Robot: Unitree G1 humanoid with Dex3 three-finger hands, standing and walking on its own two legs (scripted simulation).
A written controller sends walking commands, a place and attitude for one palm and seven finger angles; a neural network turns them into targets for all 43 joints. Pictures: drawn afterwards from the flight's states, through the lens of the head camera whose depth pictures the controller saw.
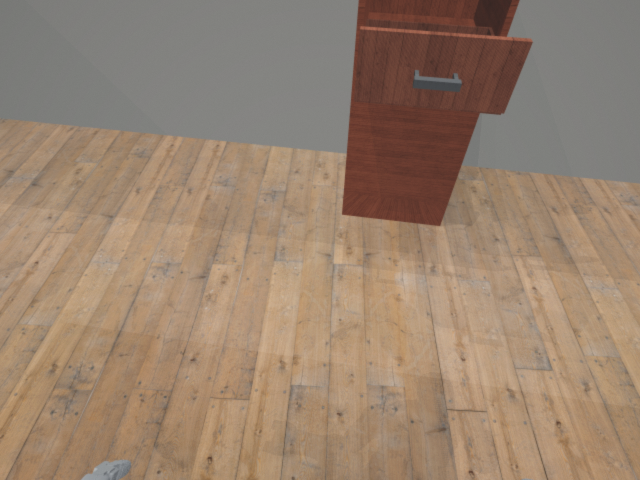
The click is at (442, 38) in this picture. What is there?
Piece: drawer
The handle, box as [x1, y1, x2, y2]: [413, 70, 461, 91]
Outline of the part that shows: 414,72 413,87 459,91 461,81 457,77 457,73 453,73 453,78 448,79 419,76 418,70 415,70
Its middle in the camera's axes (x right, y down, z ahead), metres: +0.28 -0.39 +0.94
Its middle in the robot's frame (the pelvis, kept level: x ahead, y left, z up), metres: +0.98 -0.23 +0.04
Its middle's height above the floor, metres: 0.81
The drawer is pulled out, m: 0.29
